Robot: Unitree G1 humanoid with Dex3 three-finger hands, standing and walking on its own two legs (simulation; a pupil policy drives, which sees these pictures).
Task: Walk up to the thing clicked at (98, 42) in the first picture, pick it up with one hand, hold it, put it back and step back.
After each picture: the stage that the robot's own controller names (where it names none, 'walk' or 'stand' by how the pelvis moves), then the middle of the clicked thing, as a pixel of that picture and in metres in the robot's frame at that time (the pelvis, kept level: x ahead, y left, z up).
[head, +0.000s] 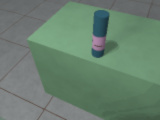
stand; (99, 36) +0.67 -0.06 -0.01
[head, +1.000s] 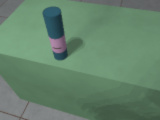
rise first; (57, 36) +0.57 +0.16 +0.02
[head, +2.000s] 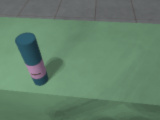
stand; (34, 62) +0.47 +0.22 +0.01
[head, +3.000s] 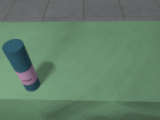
stand; (24, 68) +0.44 +0.25 +0.00
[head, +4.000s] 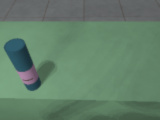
stand; (25, 67) +0.45 +0.25 +0.00
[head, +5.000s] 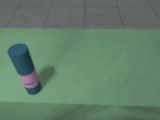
stand; (27, 72) +0.45 +0.25 -0.01
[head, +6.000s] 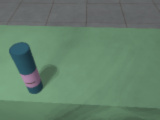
stand; (28, 71) +0.44 +0.24 -0.01
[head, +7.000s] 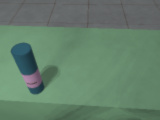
rise first; (30, 71) +0.44 +0.24 -0.01
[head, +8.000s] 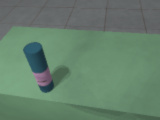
rise first; (40, 70) +0.46 +0.23 +0.00
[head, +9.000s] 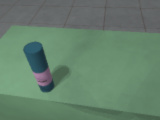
go down; (41, 69) +0.46 +0.22 +0.00
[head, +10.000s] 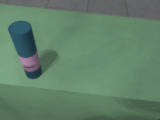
go down; (28, 53) +0.48 +0.20 +0.03
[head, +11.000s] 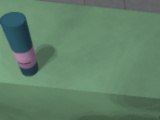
go down; (23, 49) +0.47 +0.21 +0.06
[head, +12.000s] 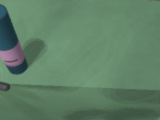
close in; (7, 45) +0.46 +0.22 +0.08
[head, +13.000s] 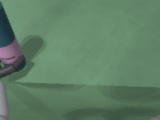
close; (4, 42) +0.46 +0.22 +0.09
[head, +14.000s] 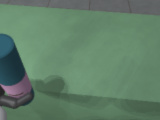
lift; (13, 77) +0.32 +0.21 +0.12
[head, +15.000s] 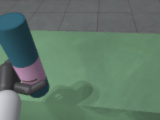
hold; (27, 62) +0.32 +0.17 +0.21
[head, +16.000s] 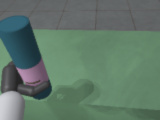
hold; (30, 64) +0.32 +0.16 +0.20
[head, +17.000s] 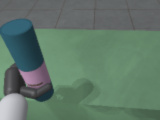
crouch; (32, 66) +0.32 +0.15 +0.18
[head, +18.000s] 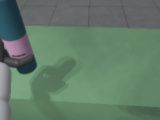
crouch; (15, 38) +0.42 +0.20 +0.21
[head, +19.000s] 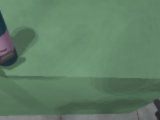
lower; out of the picture +0.47 +0.22 +0.09
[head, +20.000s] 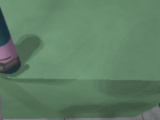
lower; out of the picture +0.45 +0.21 +0.10
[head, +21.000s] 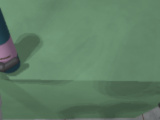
lower; out of the picture +0.46 +0.21 +0.10
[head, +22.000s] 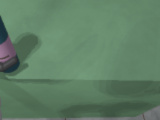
lower; out of the picture +0.46 +0.22 +0.10
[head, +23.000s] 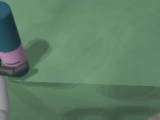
draw back; (9, 46) +0.44 +0.20 +0.09
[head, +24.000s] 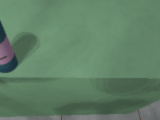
rise; out of the picture +0.45 +0.21 +0.10
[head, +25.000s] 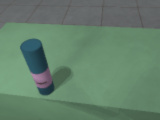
sink last; (40, 70) +0.42 +0.20 +0.05
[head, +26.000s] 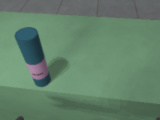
stand; (35, 60) +0.44 +0.20 +0.06
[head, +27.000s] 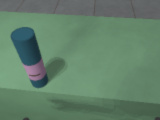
stand; (32, 61) +0.43 +0.21 +0.07
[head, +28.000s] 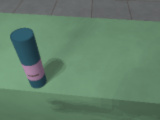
stand; (31, 62) +0.44 +0.20 +0.06
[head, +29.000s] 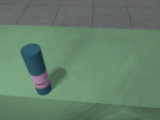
stand; (38, 72) +0.44 +0.21 +0.00
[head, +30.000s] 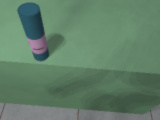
walk; (36, 36) +0.53 +0.19 +0.01
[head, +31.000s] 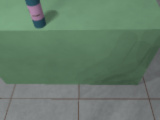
walk; (34, 5) +0.79 +0.28 +0.02
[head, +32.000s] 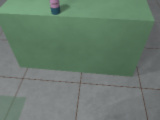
stand; out of the picture +1.11 +0.23 +0.01
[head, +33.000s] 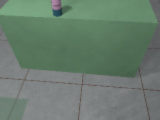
stand; out of the picture +1.08 +0.21 -0.01
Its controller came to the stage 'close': yes
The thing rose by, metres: 0.20
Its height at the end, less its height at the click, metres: +0.00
